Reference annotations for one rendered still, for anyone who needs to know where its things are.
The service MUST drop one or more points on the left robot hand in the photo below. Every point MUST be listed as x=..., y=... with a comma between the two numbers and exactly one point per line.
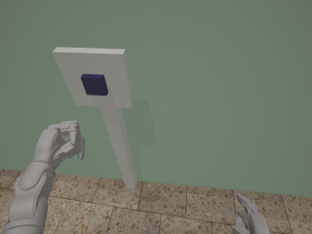
x=52, y=149

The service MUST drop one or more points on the panel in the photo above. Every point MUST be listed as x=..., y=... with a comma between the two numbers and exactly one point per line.
x=112, y=63

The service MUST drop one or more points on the button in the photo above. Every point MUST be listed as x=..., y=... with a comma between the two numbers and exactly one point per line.
x=94, y=84

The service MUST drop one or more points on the left robot forearm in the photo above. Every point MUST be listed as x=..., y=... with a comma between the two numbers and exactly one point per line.
x=28, y=211

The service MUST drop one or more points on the right robot hand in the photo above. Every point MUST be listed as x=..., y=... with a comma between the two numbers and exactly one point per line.
x=255, y=222

